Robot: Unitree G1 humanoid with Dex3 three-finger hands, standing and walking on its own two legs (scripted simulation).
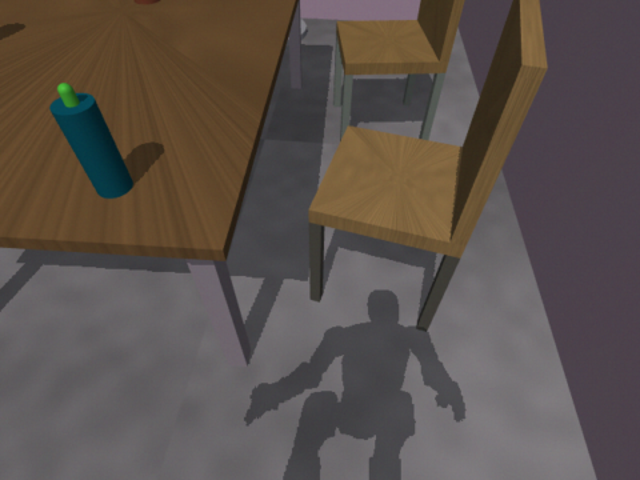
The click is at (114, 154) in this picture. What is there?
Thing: necked bottle
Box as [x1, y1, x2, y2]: [50, 83, 132, 198]
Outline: 59,84 57,89 60,97 50,105 50,110 99,195 107,198 116,197 124,194 130,189 132,181 93,97 86,93 75,93 71,86 66,83
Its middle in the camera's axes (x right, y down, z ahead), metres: -0.40 -0.17 +0.70
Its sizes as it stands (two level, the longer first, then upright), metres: 0.067 0.067 0.213
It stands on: a support 0.73 m high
